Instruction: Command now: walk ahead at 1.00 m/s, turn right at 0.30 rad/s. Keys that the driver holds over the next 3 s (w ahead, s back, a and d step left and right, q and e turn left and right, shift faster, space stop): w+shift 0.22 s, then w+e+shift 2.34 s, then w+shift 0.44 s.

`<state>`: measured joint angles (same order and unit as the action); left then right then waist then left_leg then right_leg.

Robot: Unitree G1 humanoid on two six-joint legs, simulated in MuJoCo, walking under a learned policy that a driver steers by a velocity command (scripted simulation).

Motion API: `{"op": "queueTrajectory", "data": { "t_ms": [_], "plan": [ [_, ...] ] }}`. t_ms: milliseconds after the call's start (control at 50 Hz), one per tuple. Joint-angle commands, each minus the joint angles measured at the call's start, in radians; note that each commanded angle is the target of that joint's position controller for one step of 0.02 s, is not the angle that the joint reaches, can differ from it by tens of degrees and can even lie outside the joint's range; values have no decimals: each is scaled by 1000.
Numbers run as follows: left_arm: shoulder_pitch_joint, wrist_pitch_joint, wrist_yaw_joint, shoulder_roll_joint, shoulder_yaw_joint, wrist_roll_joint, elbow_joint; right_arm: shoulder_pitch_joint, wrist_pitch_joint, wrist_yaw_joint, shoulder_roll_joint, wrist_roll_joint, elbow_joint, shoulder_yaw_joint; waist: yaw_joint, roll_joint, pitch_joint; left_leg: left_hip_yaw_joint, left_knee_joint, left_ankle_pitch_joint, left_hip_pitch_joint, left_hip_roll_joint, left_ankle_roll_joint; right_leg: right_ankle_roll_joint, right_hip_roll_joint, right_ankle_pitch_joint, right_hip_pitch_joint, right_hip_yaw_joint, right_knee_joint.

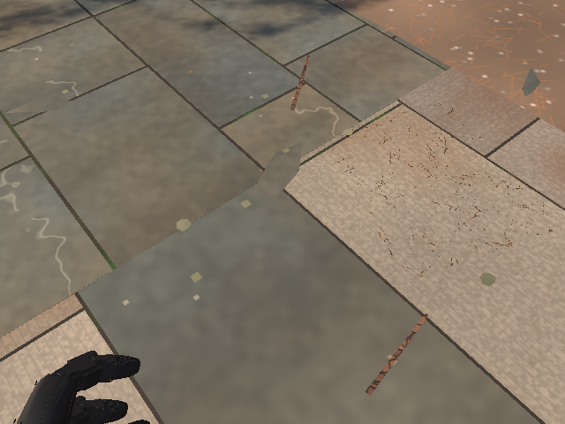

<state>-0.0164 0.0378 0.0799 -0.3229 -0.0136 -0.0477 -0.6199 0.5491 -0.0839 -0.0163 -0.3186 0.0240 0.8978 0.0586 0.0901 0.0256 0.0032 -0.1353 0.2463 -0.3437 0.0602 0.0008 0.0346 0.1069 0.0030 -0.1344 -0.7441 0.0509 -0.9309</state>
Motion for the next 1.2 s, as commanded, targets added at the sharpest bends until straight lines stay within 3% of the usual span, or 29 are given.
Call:
{"op": "queueTrajectory", "data": {
  "t_ms": [20, 60, 100, 120, 140, 160, 180, 220, 300, 360, 480, 520, 540, 560, 580, 600, 640, 740, 860, 900, 940, 960, 980, 1000, 1020, 1040, 1060, 1120, 1200],
  "plan": [
    [-90, 12, 21, -3, 20, 4, 83, -104, -32, -5, -121, -13, -71, 9, -82, -70, 136, 45, -270, 537, -263, -227, -149, 23, -10, 115, 243, -114, 202],
    [-50, 11, 3, -25, 11, -1, 62, -69, -26, 1, -174, -15, -49, 15, -117, -110, 81, -4, -141, 1017, -130, -239, -142, 52, -67, 48, 335, -164, 245],
    [218, 12, -26, -84, -17, -8, -18, -79, -6, 19, -228, -12, -41, 21, -260, -173, -87, -20, 237, 1329, -89, -258, -127, 87, -125, -69, 614, -157, 269],
    [413, 14, -43, -128, -41, -8, -83, -115, 5, 26, -224, -15, -54, 18, -361, -157, -172, -30, 534, 1208, -202, -220, -112, 106, -97, -61, 850, -106, 359],
    [493, 14, -64, -213, -67, -17, -117, -86, 10, 18, -109, 6, -86, -4, -311, 13, -268, 0, 926, 393, -438, -129, -111, 109, 123, -319, 1079, 158, 353],
    [453, 9, -76, -273, -79, -13, -89, -5, 4, 4, -41, -25, -149, -18, -198, 203, -409, 130, 1227, -147, -716, 9, -95, 187, 368, -476, 1215, 720, 528],
    [439, 11, -81, -231, -84, 6, -101, -140, -1, 14, -130, -21, -176, -1, -239, 73, -331, 218, 1261, -55, -836, -19, -116, 187, 317, -378, 1169, 709, 607],
    [377, 36, -84, -139, -67, 18, -149, -203, -3, 9, -80, -15, -179, -18, -149, -28, -47, 191, 1116, 32, -833, -93, -103, 169, 242, -81, 862, 435, 638],
    [370, 60, -91, -50, -42, 42, -191, -255, 39, -18, -36, 39, -210, -30, -48, 15, 52, 172, 887, -35, -724, -152, -31, 189, 124, -45, 584, 317, 756],
    [370, 74, -84, -71, -53, 43, -200, -480, 36, -29, -18, 29, -299, -47, -70, 6, 151, 125, 601, 181, -709, -137, 9, 196, 59, 42, 468, 240, 854],
    [440, 80, -77, -168, -85, 63, -233, -539, 30, -15, -77, 6, -316, -35, -91, -16, 52, 105, 318, 417, -384, -21, -45, 110, 86, 578, 630, 221, 760],
    [433, 67, -80, -222, -97, 42, -240, -304, 24, 17, -141, 7, -255, -4, 25, -3, -111, 99, 319, 236, -110, 24, -67, 63, 67, 787, 655, 206, 395],
    [394, 67, -77, -209, -94, 32, -231, -107, 23, 41, -185, 13, -210, 18, 131, 4, -195, 141, 350, 152, 134, -54, -74, 47, 19, 661, 502, 195, 129],
    [426, 73, -78, -54, -60, 42, -192, 39, 16, 57, -266, 54, -193, 44, 130, -184, -328, 454, 296, -246, 357, -315, -106, 33, -72, 113, 282, 130, -281],
    [519, 69, -79, -11, -40, 82, -144, -60, 20, 41, -298, 54, -209, 52, 9, -462, -449, 984, 52, -358, 408, -507, -179, 22, -133, -319, 90, 91, -496],
    [425, 52, -91, -89, -49, 51, -169, -182, 25, 32, -184, 40, -233, 40, 3, -261, -268, 882, 22, -438, 258, -443, -170, 34, -38, -219, 15, 75, -519],
    [313, 30, -71, -78, -50, 31, -167, -248, 22, 26, -76, 38, -210, 16, -20, -61, -64, 564, 18, -140, 9, -369, -163, 22, 39, -129, 32, 40, -444],
    [146, -29, -20, 30, -23, 16, -55, -193, -21, 3, -14, -3, -104, -3, -88, -107, 82, 159, -73, 260, -170, -313, -105, 9, 113, -85, -25, 2, -346],
    [-37, -22, 24, 15, -6, 21, 31, -194, -36, 21, -89, -5, -73, 11, -119, -58, 144, -162, -151, 740, -174, -213, -73, 60, 32, 173, 165, -199, 120],
    [26, -19, 12, -19, -18, 27, 7, -165, -18, 31, -150, -6, -77, 23, -164, -98, 78, -178, -13, 1184, -54, -233, -68, 88, -43, 128, 266, -244, 152],
    [275, -19, -12, -86, -49, 30, -59, -211, 15, 40, -217, -1, -102, 41, -299, -144, -61, -161, 328, 1415, -35, -270, -74, 118, -102, 9, 517, -230, 144],
    [489, -19, -29, -131, -77, 28, -126, -252, 32, 39, -222, 2, -125, 44, -384, -129, -155, -132, 613, 1340, -134, -275, -79, 149, -120, -35, 763, -182, 201],
    [535, -26, -55, -174, -109, 35, -166, -247, 39, 29, -183, 15, -123, 41, -363, -23, -151, -117, 962, 663, -349, -177, -55, 175, -92, -110, 950, -72, 261],
    [430, -35, -70, -246, -120, 49, -143, -236, 37, 18, -25, 37, -169, 0, -230, 203, -66, -85, 1342, -173, -635, -23, -28, 206, 62, 23, 944, 233, 266],
    [424, -46, -70, -312, -130, 20, -95, -217, 13, 14, -73, 2, -301, 0, -185, 225, -290, 140, 1440, -180, -896, 21, -6, 391, 212, -158, 1196, 712, 519],
    [432, -44, -79, -266, -131, 18, -97, -299, -13, 16, -109, 9, -300, -5, -200, 43, -205, 200, 1354, -96, -956, -37, -11, 351, 235, -267, 1118, 789, 668],
    [406, -32, -88, -220, -122, 24, -116, -327, -22, 17, -113, 7, -291, -9, -161, -48, -57, 202, 1247, -38, -935, -72, -11, 316, 207, -223, 953, 714, 695],
    [332, 17, -100, -150, -91, 40, -121, -313, 25, 18, -91, 49, -268, -20, -46, -128, 36, 202, 1043, -67, -733, -140, 34, 272, 89, 49, 601, 476, 692],
    [367, 51, -81, -135, -87, 41, -133, -538, 47, 3, -27, 33, -367, -45, -89, -83, 117, 140, 691, 122, -648, -133, 60, 241, -12, 157, 398, 364, 762]
  ]
}}
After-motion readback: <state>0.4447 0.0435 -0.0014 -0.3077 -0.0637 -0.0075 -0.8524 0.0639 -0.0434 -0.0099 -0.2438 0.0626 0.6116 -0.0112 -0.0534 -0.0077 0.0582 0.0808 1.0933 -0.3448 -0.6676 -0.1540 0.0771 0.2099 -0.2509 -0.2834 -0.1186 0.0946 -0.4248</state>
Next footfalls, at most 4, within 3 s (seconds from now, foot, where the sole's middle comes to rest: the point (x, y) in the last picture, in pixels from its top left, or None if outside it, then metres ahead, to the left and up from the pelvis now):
0.12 right None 0.32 -0.08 -0.77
0.54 left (251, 312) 0.77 0.06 -0.77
0.98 right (365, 211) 1.08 -0.30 -0.77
1.40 left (406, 116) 1.49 -0.53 -0.77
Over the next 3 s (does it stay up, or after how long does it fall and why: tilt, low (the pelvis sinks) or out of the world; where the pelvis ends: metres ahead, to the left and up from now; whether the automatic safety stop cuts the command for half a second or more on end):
stays up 1.12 -1.78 0.00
